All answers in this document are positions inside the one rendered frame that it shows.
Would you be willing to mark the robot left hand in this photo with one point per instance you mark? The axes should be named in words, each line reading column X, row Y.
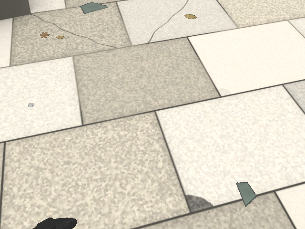
column 60, row 223

